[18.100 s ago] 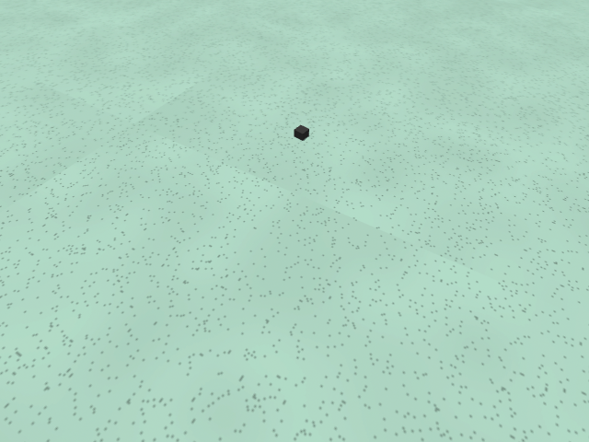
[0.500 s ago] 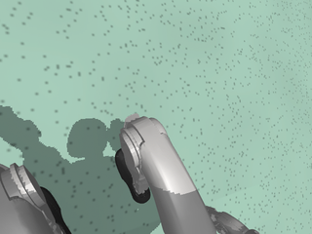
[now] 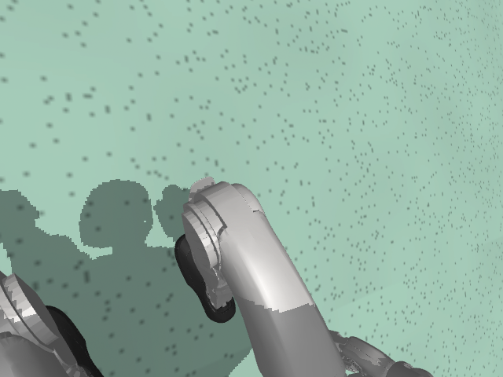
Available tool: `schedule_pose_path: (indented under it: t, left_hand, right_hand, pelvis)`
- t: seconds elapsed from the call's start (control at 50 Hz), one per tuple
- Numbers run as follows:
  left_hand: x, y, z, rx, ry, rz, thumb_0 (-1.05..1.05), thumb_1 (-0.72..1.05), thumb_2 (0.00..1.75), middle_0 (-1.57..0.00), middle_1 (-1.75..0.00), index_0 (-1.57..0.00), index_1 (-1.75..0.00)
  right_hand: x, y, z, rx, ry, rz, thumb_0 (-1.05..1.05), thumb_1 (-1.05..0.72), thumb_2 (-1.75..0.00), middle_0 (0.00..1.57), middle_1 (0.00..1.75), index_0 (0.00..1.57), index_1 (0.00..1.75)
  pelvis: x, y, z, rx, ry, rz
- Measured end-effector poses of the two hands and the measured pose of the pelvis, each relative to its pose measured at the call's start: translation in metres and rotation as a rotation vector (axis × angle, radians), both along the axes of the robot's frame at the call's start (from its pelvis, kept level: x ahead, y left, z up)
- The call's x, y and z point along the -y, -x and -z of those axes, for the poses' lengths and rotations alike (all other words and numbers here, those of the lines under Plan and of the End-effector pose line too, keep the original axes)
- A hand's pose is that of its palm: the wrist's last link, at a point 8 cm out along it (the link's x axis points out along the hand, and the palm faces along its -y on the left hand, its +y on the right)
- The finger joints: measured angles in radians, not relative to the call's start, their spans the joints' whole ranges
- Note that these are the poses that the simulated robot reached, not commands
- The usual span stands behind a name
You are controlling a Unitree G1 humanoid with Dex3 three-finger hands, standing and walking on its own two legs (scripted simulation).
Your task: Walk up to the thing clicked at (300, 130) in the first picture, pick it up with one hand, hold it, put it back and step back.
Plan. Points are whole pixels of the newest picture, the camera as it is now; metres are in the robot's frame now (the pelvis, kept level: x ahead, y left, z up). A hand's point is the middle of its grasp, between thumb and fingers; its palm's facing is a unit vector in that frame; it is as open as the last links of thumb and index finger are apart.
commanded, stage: rest palm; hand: left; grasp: from above
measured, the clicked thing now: out of the picture +0.44 +0.35 -0.30
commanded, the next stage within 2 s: close in 0.46 s
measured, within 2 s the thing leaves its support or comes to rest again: neither
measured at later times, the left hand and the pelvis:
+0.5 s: hand out of the picture +0.43 +0.33 -0.26, palm faces +0.02 -0.47 -0.88, open 13.5 cm; pelvis +0.00 +0.00 -0.01, yaw +0 degrees
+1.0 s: hand out of the picture +0.43 +0.33 -0.27, palm faces -0.01 -0.46 -0.89, open 11.4 cm; pelvis +0.00 +0.00 +0.00, yaw -1 degrees
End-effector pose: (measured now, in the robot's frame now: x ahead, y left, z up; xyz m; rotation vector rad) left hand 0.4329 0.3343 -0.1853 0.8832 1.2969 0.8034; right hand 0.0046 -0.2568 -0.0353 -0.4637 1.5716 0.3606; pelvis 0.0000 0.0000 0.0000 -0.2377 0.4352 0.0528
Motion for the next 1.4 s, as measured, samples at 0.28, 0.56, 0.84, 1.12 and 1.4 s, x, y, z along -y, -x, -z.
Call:
schedule_pose_path:
  t: [0.28,0.56,0.84,1.12,1.4]
  left_hand:
    - [-0.004,0.006,0.014,0.005,0.022,-0.018,0.00,-0.41,0.99,-0.18,-0.88,-0.14,-0.92]
    - [-0.007,0.002,0.024,-0.006,0.010,0.001,0.00,-0.38,0.94,-0.19,-0.84,-0.16,-0.88]
    - [-0.006,0.002,0.030,-0.005,0.013,0.005,0.00,-0.17,0.83,-0.33,-0.75,-0.31,-0.78]
    - [-0.005,0.005,0.027,-0.009,0.020,0.014,0.00,-0.01,0.70,-0.46,-0.64,-0.44,-0.66]
    - [-0.005,0.005,0.031,0.005,0.018,0.004,0.00,0.11,0.60,-0.56,-0.55,-0.54,-0.57]
  right_hand:
    - [-0.006,-0.014,0.002,0.012,-0.008,-0.042,0.00,-0.90,-0.89,0.20,0.29,0.19,0.30]
    - [-0.002,-0.017,0.001,-0.008,0.014,-0.039,0.00,-0.90,-0.89,0.20,0.29,0.19,0.30]
    - [-0.004,-0.018,-0.002,-0.017,0.016,-0.041,0.00,-0.89,-0.89,0.20,0.29,0.19,0.30]
    - [-0.005,-0.012,-0.004,-0.010,0.019,-0.027,0.00,-0.89,-0.89,0.20,0.29,0.19,0.30]
    - [-0.005,-0.014,-0.003,-0.015,0.017,-0.039,0.00,-0.89,-0.89,0.20,0.29,0.19,0.30]
  pelvis:
    - [-0.002,-0.003,0.004,0.004,0.012,-0.003]
    - [-0.003,-0.005,0.007,-0.005,0.017,0.004]
    - [-0.003,-0.005,0.005,-0.012,0.021,0.011]
    - [-0.003,-0.004,0.004,-0.005,0.025,0.011]
    - [-0.003,-0.005,0.006,0.002,0.024,0.009]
